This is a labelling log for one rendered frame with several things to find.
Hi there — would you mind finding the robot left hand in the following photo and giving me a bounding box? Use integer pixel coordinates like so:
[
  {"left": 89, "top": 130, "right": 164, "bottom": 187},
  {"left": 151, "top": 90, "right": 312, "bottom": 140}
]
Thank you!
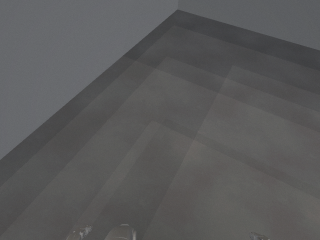
[{"left": 66, "top": 225, "right": 92, "bottom": 240}]

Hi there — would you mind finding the left robot thigh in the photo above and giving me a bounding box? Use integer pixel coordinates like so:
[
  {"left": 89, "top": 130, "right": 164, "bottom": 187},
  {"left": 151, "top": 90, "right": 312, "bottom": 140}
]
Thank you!
[{"left": 104, "top": 225, "right": 137, "bottom": 240}]

